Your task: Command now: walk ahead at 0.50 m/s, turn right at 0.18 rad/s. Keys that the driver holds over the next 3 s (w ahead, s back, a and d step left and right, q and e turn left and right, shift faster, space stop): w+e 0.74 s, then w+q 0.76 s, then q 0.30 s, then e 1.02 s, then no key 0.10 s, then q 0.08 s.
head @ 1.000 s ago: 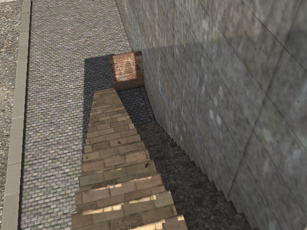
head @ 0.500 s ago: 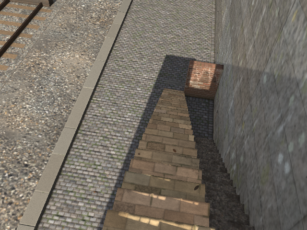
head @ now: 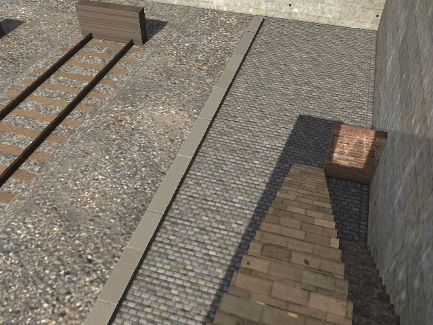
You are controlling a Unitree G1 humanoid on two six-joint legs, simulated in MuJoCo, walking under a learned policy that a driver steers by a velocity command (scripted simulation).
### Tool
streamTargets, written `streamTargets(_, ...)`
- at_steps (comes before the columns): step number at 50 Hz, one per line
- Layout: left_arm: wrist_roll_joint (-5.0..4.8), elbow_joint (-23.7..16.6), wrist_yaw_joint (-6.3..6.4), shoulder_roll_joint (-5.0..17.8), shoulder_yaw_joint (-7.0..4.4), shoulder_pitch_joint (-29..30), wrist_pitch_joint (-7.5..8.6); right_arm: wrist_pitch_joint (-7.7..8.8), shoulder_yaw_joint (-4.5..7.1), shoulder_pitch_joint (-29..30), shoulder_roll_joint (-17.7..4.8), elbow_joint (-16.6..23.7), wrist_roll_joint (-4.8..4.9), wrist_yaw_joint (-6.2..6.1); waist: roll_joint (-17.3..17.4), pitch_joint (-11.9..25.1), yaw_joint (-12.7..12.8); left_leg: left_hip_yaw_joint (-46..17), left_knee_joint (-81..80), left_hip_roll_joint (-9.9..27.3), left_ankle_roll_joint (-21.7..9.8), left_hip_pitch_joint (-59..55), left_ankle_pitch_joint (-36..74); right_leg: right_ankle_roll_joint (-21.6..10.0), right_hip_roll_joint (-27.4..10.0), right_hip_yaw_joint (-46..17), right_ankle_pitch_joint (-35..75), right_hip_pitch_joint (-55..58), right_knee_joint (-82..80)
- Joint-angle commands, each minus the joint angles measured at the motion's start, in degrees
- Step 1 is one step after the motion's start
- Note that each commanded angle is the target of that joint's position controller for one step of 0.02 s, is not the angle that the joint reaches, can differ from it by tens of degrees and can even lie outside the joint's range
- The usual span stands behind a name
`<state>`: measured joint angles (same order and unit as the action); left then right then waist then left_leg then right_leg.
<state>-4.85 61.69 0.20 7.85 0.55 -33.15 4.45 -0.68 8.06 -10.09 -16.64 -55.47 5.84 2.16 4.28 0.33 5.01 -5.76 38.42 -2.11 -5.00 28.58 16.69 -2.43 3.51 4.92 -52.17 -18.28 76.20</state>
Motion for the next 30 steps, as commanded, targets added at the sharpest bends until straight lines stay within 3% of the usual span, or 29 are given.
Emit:
streamTargets(1,-1.63,-5.95,5.06,7.54,-0.34,6.11,0.69,2.78,0.78,-11.50,-1.13,-1.94,-0.28,2.73,-12.05,-4.82,-6.76,-0.06,-18.59,3.57,-1.87,-23.81,2.69,-10.45,-6.74,-18.58,40.18,-13.74,-10.20)
streamTargets(2,-2.32,-4.46,5.30,5.90,-0.06,0.37,0.21,3.02,0.39,-16.95,-1.64,-4.88,-2.83,3.07,-2.22,-4.66,-6.05,-2.36,-17.72,5.66,-3.87,-30.01,8.72,-10.00,-1.98,-15.63,37.45,-17.65,5.90)
streamTargets(3,-3.47,-1.37,5.31,4.62,-0.60,-7.76,-0.01,2.28,-1.33,-21.81,0.18,-7.39,-4.41,3.27,15.31,1.56,-5.34,-4.38,-0.40,11.63,-6.09,-37.73,46.14,-7.37,9.56,-10.36,4.76,-27.99,34.48)
streamTargets(4,-5.76,-1.00,6.08,10.60,-3.07,-12.60,-0.80,0.64,-3.94,-22.89,2.29,-6.35,-1.47,3.60,23.62,8.26,-4.11,-3.77,9.21,16.91,-4.04,-42.64,48.78,-4.91,6.45,-6.53,-4.35,-36.28,50.90)
streamTargets(5,-4.65,-2.99,5.63,12.93,-3.68,-8.21,-1.12,-0.60,-3.68,-23.71,1.59,-5.43,0.77,3.49,20.08,10.84,-6.45,-5.53,5.11,16.29,-2.66,-40.90,25.50,-4.67,3.53,-4.77,0.80,-39.56,50.91)
streamTargets(6,-3.03,-3.13,5.22,14.66,-4.83,-3.82,-3.57,-1.47,-4.59,-25.06,1.32,-6.70,-1.15,3.49,11.36,6.09,-6.11,-2.27,-0.20,13.15,-0.85,-31.47,5.68,-4.51,4.04,-2.80,8.25,-41.12,45.46)
streamTargets(7,-1.67,-6.36,4.34,13.67,-4.85,0.44,-5.64,-1.79,-3.60,-20.02,-4.77,-6.21,-1.03,3.32,12.58,1.09,-2.99,-10.74,-11.50,15.38,-2.31,-17.74,-20.43,-4.29,2.29,-1.79,16.24,-38.88,40.46)
streamTargets(8,-0.78,-7.43,3.38,10.96,-3.88,5.84,-6.84,-1.14,-3.69,-13.64,-5.46,-5.47,-0.78,3.06,8.09,-5.79,-1.34,-15.04,-17.99,15.97,-3.44,-5.95,-37.21,-4.34,-1.01,-5.18,27.00,-38.36,36.62)
streamTargets(9,0.20,-6.55,2.59,12.05,-4.21,3.85,-7.87,0.15,-3.97,-11.24,-5.08,-5.51,-1.21,3.08,6.00,-8.20,0.37,-19.06,-21.04,17.44,-5.34,0.36,-43.22,-3.51,-2.98,-8.02,29.62,-34.73,32.10)
streamTargets(10,0.76,-4.53,2.49,11.15,-4.11,0.45,-8.56,1.63,-4.81,-11.65,-3.03,-5.96,-2.74,3.47,3.00,-7.73,-0.38,-19.09,-21.06,17.77,-6.27,1.67,-41.10,-2.11,-3.06,-9.03,29.25,-32.18,30.31)
streamTargets(11,-0.06,-2.57,1.83,10.10,-4.18,-0.75,-9.24,2.48,-5.72,-12.67,0.64,-6.66,-3.73,3.42,-0.54,-9.80,-0.35,-16.08,-21.22,16.71,-7.47,4.54,-42.84,-0.04,-2.09,-11.09,32.15,-32.09,19.61)
streamTargets(12,0.06,-2.12,1.92,10.22,-4.29,-0.41,-9.58,3.16,-5.81,-14.25,1.25,-7.63,-4.24,3.11,0.31,-9.60,-1.17,-15.78,-21.74,15.95,-7.82,3.12,-44.61,0.34,-1.91,-12.06,32.40,-31.10,13.01)
streamTargets(13,0.45,-2.91,2.43,11.49,-4.77,1.59,-9.83,3.29,-5.47,-16.14,0.61,-7.70,-4.70,2.46,2.29,-7.99,-2.15,-16.41,-22.39,16.16,-7.54,-1.80,-44.30,-0.26,-1.99,-14.28,35.88,-30.63,5.20)
streamTargets(14,1.95,-3.19,2.92,12.14,-4.91,2.80,-9.89,3.68,-5.20,-16.77,0.57,-7.69,-5.58,1.98,3.51,-6.52,-3.12,-14.67,-22.11,15.78,-6.32,-4.81,-42.07,-1.60,-2.47,-15.42,39.40,-29.30,-0.67)
streamTargets(15,1.85,-3.08,3.01,13.84,-5.27,4.70,-10.80,3.33,-4.52,-16.14,-3.04,-7.15,-6.63,2.12,4.74,-3.11,-3.95,-12.72,-23.18,15.69,-6.41,-5.85,-45.00,-2.27,-1.64,-11.68,41.78,-25.42,-0.47)
streamTargets(16,3.27,-3.15,3.29,13.35,-4.97,5.42,-10.58,3.36,-5.00,-13.61,-2.99,-5.75,-6.66,2.25,1.60,-1.85,-2.92,-13.16,-22.88,16.49,-7.51,-7.57,-40.76,-3.29,-2.44,-14.63,45.14,-21.91,-2.63)
streamTargets(18,2.90,-4.07,3.51,13.31,-4.84,8.87,-11.12,2.98,-6.12,-13.01,-0.66,-5.09,-4.54,1.34,-1.80,-4.85,-3.47,-9.91,-21.54,15.98,-6.91,-10.80,-32.64,-4.32,-2.47,-14.42,43.30,-23.33,-6.25)
streamTargets(21,1.69,-6.84,2.85,11.80,-4.09,12.50,-10.71,2.32,-6.54,-16.74,-1.29,-5.02,-5.17,0.91,-2.73,-6.85,-5.60,-5.42,-19.14,16.43,-5.47,-17.48,-28.66,-4.96,-3.18,-11.83,40.80,-26.49,-7.60)
streamTargets(22,1.66,-7.91,2.76,13.31,-4.72,13.65,-10.46,2.28,-6.88,-15.87,-0.35,-4.28,-4.98,0.53,-3.02,-7.22,-6.00,-5.01,-17.67,16.23,-5.31,-18.58,-24.40,-4.68,-3.23,-12.17,39.28,-26.19,-8.08)
streamTargets(23,1.27,-9.46,2.67,12.34,-4.64,13.86,-10.37,2.63,-7.49,-15.14,0.63,-3.85,-5.72,0.57,-2.69,-7.99,-5.87,-3.48,-16.45,16.81,-5.17,-18.86,-19.42,-4.59,-3.92,-11.37,37.32,-26.21,-8.19)
streamTargets(24,2.42,-9.55,2.83,10.39,-4.40,12.20,-10.85,2.75,-7.64,-17.12,1.82,-4.07,-5.33,0.31,-3.90,-7.61,-6.34,-3.35,-13.74,18.03,-5.50,-22.33,-8.74,-4.56,-3.21,-10.66,36.97,-28.52,-7.53)
streamTargets(25,1.33,-11.87,2.81,9.96,-4.16,17.28,-10.68,2.54,-7.23,-18.30,0.08,-4.14,-3.93,-0.54,-4.52,-9.10,-7.98,-2.27,-12.19,20.66,-3.53,-24.53,-2.58,-4.67,-5.23,-10.05,37.20,-32.65,-7.10)
streamTargets(26,0.57,-12.90,2.80,9.88,-4.13,17.51,-10.52,2.22,-7.26,-19.55,0.11,-3.78,-4.09,-1.17,-3.07,-7.36,-9.16,-1.24,-9.79,20.86,-3.29,-27.04,-0.20,-4.77,-5.45,-10.56,37.54,-32.52,-8.63)
streamTargets(27,0.36,-14.13,2.76,9.89,-3.88,18.37,-10.57,1.86,-7.49,-18.14,0.18,-3.38,-4.21,-1.33,-0.91,-6.98,-9.19,0.16,-9.10,21.14,-3.54,-26.74,-0.85,-4.43,-6.80,-9.92,36.81,-31.86,-10.15)
streamTargets(28,0.85,-15.59,2.46,10.66,-3.99,19.34,-10.78,1.53,-7.55,-16.62,-0.22,-2.08,-4.50,-1.33,0.14,-5.88,-9.47,1.41,-7.98,21.12,-3.63,-25.64,-1.02,-4.19,-6.85,-8.13,36.63,-29.52,-10.78)
streamTargets(29,0.13,-16.13,2.18,11.77,-4.93,21.88,-11.17,2.65,-8.23,-19.03,2.89,-3.01,-4.39,-2.18,4.76,-6.69,-11.36,-0.56,-6.15,22.50,-2.53,-31.31,-12.47,-4.57,-9.74,-16.38,44.20,-35.80,-14.19)
streamTargets(30,0.36,-15.50,2.26,14.39,-6.37,22.42,-11.84,3.21,-8.93,-20.88,5.41,-3.10,-4.11,-1.97,1.67,-7.32,-13.19,-0.41,-3.65,20.29,-1.69,-32.77,-25.71,-4.36,-7.68,-15.04,49.75,-39.32,-20.55)
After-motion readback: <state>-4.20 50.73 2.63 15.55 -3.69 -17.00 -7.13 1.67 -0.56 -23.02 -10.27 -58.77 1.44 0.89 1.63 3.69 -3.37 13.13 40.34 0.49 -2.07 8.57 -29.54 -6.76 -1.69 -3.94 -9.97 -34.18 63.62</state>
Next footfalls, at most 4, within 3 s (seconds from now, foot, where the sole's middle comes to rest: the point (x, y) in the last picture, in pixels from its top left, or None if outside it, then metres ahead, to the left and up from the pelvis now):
0.04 left None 0.17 0.08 -0.83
0.88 right None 0.31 -0.32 -1.02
1.68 left None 0.76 -0.17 -1.23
2.00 right None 0.89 -0.33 -1.40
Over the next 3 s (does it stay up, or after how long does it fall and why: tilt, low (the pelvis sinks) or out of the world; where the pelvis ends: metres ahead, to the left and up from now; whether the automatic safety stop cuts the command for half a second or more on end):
stays up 1.11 -0.21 -0.83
